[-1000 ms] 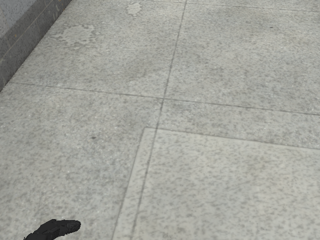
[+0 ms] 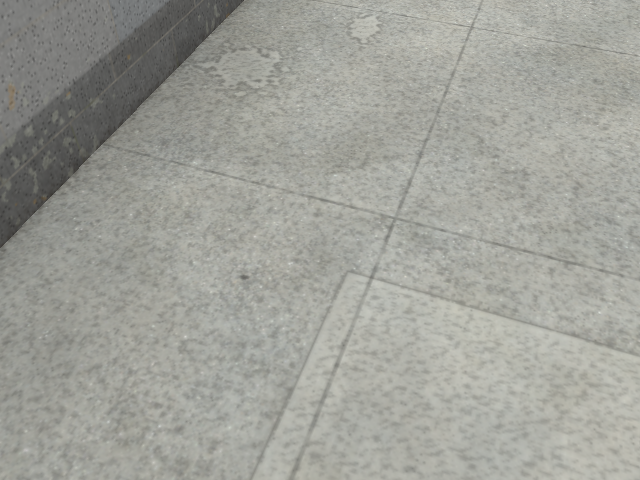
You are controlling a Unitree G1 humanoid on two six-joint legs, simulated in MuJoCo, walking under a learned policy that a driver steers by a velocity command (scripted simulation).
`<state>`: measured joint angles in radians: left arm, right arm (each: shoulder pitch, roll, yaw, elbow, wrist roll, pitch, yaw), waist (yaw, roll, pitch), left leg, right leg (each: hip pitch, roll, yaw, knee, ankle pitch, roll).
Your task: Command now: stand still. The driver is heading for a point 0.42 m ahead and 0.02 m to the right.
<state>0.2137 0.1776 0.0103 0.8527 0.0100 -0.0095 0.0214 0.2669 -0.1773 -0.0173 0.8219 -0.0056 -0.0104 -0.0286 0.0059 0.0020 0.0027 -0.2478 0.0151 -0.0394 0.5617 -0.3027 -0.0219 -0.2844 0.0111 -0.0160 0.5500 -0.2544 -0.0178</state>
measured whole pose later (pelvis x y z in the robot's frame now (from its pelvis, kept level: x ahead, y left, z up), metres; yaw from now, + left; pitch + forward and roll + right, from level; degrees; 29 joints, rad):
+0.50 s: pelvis +0.02 +0.00 +0.01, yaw +0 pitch -1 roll +0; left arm 0.25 0.18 0.00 0.99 0.00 0.00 0.03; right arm 0.30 -0.18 0.00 0.99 0.00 -0.01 -0.03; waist 0.01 0.00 0.01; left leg -0.18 0.02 -0.04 0.48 -0.29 -0.02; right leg -0.22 0.02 -0.01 0.47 -0.24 -0.02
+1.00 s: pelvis +0.02 +0.00 +0.01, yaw +0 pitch +0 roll +0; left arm 0.31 0.16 -0.02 1.07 0.00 0.01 0.04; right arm 0.34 -0.16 0.02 1.08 0.00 0.00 -0.03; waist 0.01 0.00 0.01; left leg -0.16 0.01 -0.03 0.44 -0.27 -0.02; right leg -0.21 0.01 0.00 0.43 -0.22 -0.01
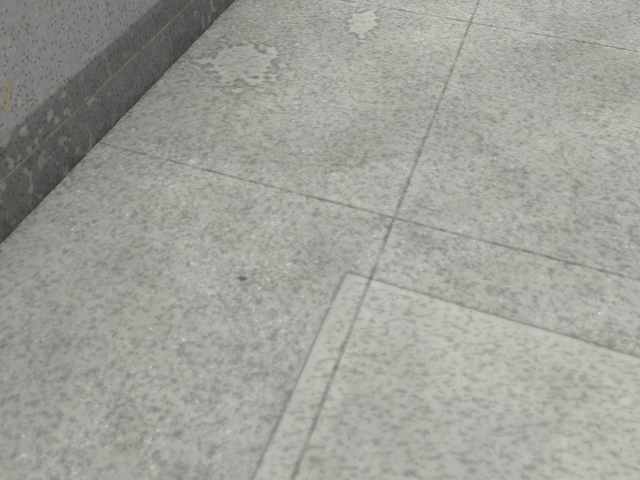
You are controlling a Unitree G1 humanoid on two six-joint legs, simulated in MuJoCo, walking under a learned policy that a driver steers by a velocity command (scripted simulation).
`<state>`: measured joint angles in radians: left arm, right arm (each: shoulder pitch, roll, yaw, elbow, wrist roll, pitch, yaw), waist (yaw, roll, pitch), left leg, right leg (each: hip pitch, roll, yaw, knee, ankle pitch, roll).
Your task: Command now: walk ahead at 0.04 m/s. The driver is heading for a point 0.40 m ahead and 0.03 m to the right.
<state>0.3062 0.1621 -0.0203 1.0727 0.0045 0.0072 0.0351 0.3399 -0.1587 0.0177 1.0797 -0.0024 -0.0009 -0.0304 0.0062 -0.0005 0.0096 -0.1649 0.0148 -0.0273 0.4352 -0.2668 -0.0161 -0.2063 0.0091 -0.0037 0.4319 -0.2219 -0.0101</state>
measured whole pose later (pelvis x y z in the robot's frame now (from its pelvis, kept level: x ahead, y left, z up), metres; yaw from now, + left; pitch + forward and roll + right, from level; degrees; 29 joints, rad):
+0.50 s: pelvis +0.13 -0.01 +0.00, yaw +1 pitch +2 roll -1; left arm 0.49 0.09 -0.03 1.02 0.06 -0.13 0.00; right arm 0.11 -0.18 -0.06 0.85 -0.06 -0.09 0.04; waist 0.05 0.02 -0.06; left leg -0.66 0.08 0.02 1.13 -0.26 0.14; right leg 0.06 0.03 -0.04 0.20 -0.30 -0.03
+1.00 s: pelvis +0.32 +0.03 +0.00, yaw +0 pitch +2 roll +2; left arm 0.16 0.20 0.04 0.92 0.00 -0.02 0.04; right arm 0.26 -0.20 -0.05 1.01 0.00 -0.06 -0.01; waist -0.03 -0.04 -0.01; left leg -0.23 -0.06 0.11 0.41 -0.21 0.06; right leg -0.45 -0.08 0.03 0.60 -0.15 0.02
